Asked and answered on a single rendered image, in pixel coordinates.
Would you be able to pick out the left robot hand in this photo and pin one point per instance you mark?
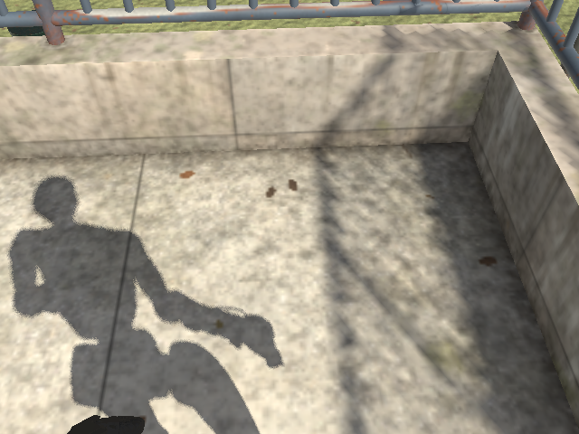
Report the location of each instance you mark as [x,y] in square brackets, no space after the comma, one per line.
[110,425]

